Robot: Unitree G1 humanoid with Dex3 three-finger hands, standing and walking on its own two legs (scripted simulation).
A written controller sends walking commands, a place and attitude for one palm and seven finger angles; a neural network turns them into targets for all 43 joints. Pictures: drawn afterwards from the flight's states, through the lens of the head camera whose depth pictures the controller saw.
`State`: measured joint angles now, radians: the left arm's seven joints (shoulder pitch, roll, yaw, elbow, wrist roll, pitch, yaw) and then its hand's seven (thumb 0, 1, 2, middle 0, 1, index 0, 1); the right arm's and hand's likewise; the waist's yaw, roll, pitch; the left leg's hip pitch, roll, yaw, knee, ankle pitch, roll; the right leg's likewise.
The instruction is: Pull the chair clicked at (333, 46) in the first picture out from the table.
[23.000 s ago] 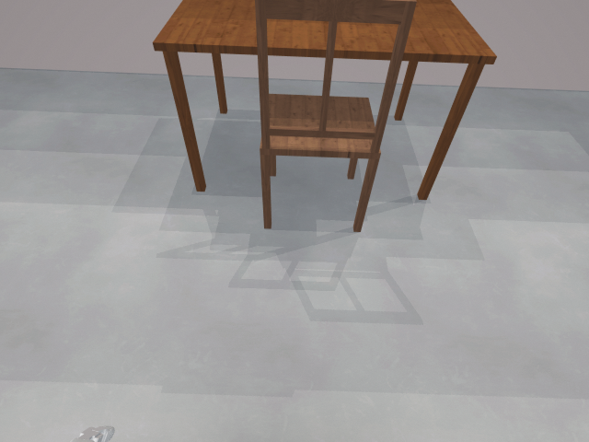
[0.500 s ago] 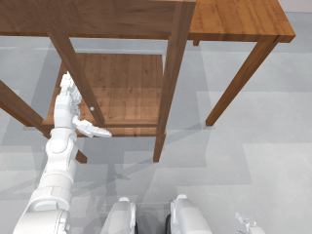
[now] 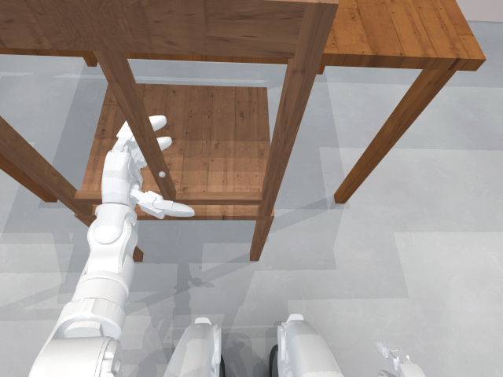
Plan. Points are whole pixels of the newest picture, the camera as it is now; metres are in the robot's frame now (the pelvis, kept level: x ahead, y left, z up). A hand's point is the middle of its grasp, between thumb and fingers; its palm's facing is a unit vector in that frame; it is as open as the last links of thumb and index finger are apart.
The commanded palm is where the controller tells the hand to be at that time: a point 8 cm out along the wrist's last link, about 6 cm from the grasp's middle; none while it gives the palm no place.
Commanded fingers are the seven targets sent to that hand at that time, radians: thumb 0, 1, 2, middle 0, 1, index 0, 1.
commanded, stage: hook a spindle and tug to test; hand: left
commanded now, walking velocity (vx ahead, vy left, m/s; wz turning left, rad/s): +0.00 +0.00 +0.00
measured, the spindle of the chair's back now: (149, 145) +0.45 +0.16 +0.05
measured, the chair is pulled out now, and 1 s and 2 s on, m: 0.00 0.03 0.10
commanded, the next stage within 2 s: step backward, pulling the chair out in 1.06 s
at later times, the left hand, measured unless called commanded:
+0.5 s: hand (167, 172) +0.42 +0.14 +0.02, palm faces +0.02 -1.00 -0.03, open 5.2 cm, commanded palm +0.39 +0.18 +0.02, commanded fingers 0.00 0.90 0.90 -0.50 -1.45 -0.50 -1.45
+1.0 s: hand (166, 189) +0.39 +0.13 +0.02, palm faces +0.00 -1.00 -0.03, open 5.3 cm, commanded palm +0.36 +0.18 +0.02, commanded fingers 0.00 0.90 0.90 -0.50 -1.45 -0.50 -1.45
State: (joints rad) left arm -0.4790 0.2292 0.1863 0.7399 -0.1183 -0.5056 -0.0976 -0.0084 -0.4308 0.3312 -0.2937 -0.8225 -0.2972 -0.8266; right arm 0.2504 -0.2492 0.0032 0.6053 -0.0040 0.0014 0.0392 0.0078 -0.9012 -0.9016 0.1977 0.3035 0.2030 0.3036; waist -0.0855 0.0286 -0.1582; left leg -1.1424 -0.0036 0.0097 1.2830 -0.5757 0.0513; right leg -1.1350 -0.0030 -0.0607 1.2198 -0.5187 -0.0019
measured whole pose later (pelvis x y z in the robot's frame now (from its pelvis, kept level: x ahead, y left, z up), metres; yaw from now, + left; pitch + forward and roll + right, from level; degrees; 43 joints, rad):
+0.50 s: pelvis +0.00 -0.01 +0.00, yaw +0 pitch +25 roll -2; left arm -0.47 0.22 0.18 0.74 -0.11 -0.51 -0.05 0.01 0.72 0.82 -0.49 -1.44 -0.46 -1.45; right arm 0.26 -0.25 0.00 0.61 -0.01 0.02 0.05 0.01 -0.90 -0.90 0.20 0.30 0.20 0.30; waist -0.09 0.03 -0.16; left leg -1.13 0.00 0.01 1.27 -0.58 0.04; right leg -1.13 0.00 -0.06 1.22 -0.52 -0.01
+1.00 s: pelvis +0.03 -0.01 +0.01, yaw +0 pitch +25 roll -2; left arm -0.22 0.19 0.15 0.50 -0.15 -0.50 -0.09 0.03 0.74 0.78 -0.44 -1.45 -0.42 -1.45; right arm 0.24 -0.24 -0.01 0.56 0.00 0.00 0.05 0.01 -0.90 -0.90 0.20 0.30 0.20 0.30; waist -0.07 0.02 -0.17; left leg -1.06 0.01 0.02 1.23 -0.60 0.03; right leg -1.07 0.01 -0.05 1.19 -0.55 -0.02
